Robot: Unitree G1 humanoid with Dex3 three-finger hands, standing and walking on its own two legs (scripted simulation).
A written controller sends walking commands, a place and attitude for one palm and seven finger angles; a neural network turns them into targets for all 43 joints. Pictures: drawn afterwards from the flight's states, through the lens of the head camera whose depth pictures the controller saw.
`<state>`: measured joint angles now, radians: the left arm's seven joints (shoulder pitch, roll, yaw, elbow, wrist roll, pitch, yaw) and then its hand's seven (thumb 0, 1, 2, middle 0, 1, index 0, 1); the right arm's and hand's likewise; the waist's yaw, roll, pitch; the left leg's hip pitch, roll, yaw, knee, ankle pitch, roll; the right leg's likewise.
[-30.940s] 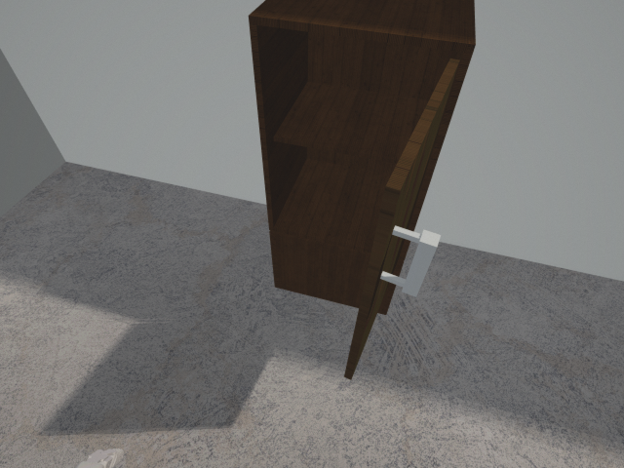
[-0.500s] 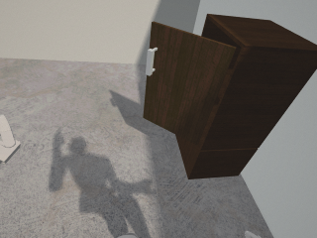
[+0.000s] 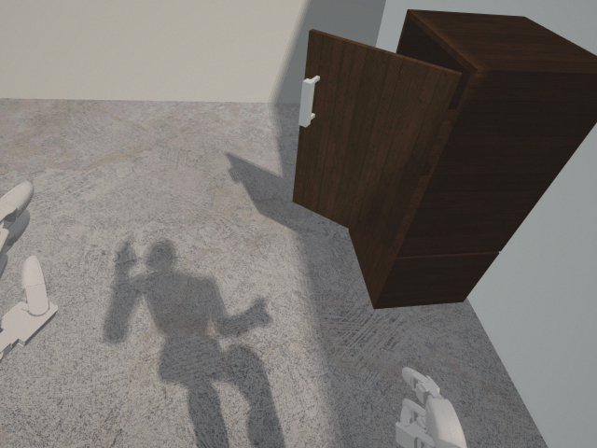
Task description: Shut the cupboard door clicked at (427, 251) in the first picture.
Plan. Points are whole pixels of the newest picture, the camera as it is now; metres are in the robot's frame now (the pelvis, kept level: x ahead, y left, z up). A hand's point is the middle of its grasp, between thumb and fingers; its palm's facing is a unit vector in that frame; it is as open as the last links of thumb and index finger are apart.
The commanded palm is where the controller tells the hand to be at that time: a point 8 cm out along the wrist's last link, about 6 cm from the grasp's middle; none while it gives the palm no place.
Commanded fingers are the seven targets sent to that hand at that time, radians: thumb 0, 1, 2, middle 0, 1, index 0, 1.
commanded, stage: stop stepping back and stand still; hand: left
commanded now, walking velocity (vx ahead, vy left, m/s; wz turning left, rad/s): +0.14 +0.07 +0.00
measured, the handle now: (310, 100) +0.99 +0.01 +0.00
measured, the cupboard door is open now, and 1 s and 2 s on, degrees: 50 50 50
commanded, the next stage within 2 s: let the arm hang, fingers relaxed in 0.88 s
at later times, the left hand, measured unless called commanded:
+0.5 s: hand (14, 280) +0.23 +0.30 +0.17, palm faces +0.40 -0.76 -0.51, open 7.4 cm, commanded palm +0.16 +0.34 +0.17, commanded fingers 0.00 0.90 0.90 -0.20 -0.30 -0.20 -0.30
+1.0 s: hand (14, 284) +0.24 +0.32 +0.14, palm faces +0.40 -0.79 -0.47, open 7.4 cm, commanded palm none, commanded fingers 0.00 0.90 0.90 -0.20 -0.30 -0.20 -0.30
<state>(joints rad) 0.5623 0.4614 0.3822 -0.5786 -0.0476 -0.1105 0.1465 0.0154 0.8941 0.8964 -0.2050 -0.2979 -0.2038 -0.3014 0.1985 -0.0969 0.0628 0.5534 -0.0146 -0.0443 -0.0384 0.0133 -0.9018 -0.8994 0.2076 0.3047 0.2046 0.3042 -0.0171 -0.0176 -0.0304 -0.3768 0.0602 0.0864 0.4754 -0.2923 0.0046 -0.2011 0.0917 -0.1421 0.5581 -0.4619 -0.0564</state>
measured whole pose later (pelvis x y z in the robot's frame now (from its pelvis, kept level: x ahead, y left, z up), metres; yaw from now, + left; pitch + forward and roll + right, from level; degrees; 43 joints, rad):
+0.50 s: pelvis +0.02 +0.04 -0.01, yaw +0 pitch +0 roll -1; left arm 0.56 0.47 0.46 -0.52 -0.03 -0.20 0.17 0.01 0.89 0.90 -0.21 -0.30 -0.21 -0.30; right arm 0.24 -0.15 0.02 0.64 0.00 -0.08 -0.05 0.02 -0.91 -0.90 0.20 0.30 0.20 0.30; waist -0.04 -0.01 0.01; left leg -0.30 0.07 0.10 0.57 -0.27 0.00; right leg -0.23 0.02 -0.06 0.53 -0.29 -0.03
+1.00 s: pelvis +0.03 +0.06 -0.01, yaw +0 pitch +1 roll -1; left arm 0.54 0.42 0.39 -0.43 -0.03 -0.19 0.15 0.01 0.89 0.90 -0.21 -0.30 -0.21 -0.30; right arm 0.19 -0.21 0.00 0.60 0.02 -0.06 -0.05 0.01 -0.91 -0.90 0.20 0.30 0.20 0.30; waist -0.01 0.00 -0.03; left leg -0.28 0.05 0.11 0.52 -0.27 0.01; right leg -0.20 0.01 -0.05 0.47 -0.28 -0.01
